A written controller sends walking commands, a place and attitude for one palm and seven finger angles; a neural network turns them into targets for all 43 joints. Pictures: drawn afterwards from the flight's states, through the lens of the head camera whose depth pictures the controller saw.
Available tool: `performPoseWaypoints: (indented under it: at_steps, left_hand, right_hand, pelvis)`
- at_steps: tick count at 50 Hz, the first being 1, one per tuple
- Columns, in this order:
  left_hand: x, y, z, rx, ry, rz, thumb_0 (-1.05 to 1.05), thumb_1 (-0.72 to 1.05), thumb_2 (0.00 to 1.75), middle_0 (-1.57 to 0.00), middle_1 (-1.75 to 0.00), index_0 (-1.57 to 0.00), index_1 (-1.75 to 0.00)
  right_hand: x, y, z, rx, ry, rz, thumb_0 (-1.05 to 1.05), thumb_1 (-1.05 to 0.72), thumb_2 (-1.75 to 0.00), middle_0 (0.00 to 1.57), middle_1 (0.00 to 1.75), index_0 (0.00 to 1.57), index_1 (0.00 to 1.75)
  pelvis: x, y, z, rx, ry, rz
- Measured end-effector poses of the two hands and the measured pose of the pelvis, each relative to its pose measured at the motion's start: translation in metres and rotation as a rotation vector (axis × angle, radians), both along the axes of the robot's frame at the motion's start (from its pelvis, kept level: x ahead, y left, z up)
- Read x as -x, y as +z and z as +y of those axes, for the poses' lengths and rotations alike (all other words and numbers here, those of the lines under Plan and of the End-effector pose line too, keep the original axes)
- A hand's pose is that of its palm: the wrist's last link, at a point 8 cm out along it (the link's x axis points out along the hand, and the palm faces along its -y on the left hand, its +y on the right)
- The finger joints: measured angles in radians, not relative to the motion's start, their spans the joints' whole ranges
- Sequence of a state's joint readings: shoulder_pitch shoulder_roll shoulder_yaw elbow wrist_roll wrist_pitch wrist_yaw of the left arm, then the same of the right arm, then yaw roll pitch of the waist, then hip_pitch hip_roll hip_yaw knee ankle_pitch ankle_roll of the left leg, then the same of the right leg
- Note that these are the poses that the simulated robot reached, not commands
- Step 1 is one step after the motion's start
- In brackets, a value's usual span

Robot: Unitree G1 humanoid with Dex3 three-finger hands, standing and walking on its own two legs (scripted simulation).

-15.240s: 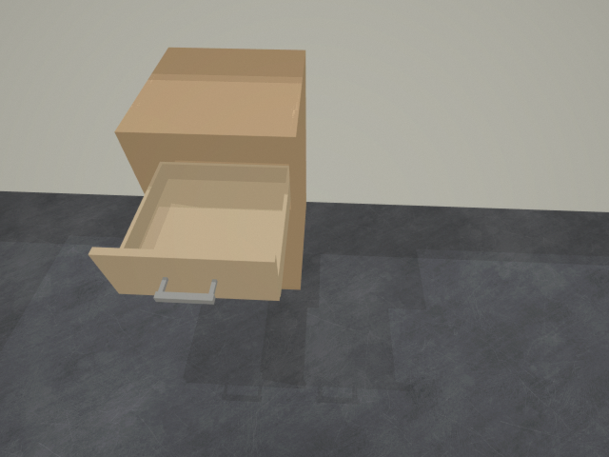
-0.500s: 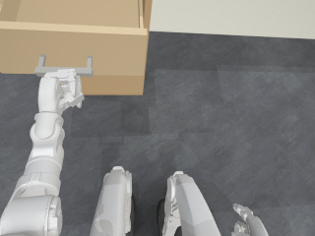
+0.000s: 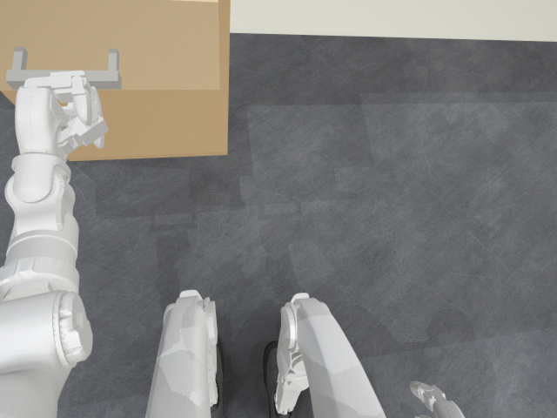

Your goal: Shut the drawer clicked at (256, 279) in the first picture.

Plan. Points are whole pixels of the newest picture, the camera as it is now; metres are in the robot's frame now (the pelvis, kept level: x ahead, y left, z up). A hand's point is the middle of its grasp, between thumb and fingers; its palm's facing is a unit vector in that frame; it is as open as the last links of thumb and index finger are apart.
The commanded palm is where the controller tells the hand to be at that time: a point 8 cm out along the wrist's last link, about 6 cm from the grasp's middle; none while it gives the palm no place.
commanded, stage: push the drawer shut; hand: left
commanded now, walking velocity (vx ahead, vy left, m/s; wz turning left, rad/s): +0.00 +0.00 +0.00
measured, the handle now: (67, 68) +0.56 +0.27 +0.01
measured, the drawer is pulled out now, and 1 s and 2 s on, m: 0.11 0.00 0.00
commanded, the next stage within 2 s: pull the fist back off the drawer in 1.16 s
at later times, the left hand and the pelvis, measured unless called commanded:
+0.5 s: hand (93, 80) +0.55 +0.25 +0.00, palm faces +0.10 -0.99 -0.05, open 3.1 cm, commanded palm +0.57 +0.24 +0.01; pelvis -0.01 +0.01 -0.01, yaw -2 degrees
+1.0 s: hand (94, 44) +0.61 +0.25 +0.00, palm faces +0.11 -0.99 -0.06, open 3.1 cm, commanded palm +0.64 +0.22 +0.01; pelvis -0.01 +0.01 -0.02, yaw -4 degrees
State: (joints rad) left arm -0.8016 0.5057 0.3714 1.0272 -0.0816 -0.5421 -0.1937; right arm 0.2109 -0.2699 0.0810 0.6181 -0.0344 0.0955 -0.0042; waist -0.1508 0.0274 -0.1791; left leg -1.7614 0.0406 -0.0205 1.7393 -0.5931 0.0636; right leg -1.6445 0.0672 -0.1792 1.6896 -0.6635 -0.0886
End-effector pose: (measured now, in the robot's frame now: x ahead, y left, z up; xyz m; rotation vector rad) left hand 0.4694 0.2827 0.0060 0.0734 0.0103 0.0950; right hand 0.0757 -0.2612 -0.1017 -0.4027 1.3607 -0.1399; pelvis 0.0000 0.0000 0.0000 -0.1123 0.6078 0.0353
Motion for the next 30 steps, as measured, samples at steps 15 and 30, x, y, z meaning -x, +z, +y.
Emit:
performPoseWaypoints:
  at_steps: [15,30]
  left_hand:
    - [-0.033,-0.001,0.011,0.020,-0.007,-0.014,0.01,0.69,0.88,-1.40,-1.60,-1.40,-1.60]
    - [-0.069,-0.001,0.014,0.026,0.015,-0.011,0.01,0.68,0.88,-1.40,-1.60,-1.40,-1.60]
  right_hand:
    - [0.024,0.000,0.004,0.040,-0.028,0.047,0.00,-0.91,-0.90,0.21,0.30,0.20,0.30]
    - [0.061,0.004,0.015,0.057,-0.064,0.136,0.00,-0.91,-0.90,0.21,0.30,0.20,0.30]
  pelvis:
    - [0.005,-0.010,0.007,0.028,-0.008,0.022]
    - [0.010,-0.017,0.014,0.049,-0.012,0.048]
